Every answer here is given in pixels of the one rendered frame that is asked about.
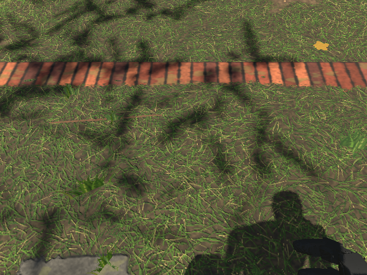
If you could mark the right robot hand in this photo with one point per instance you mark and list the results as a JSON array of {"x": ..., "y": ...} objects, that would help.
[{"x": 349, "y": 263}]

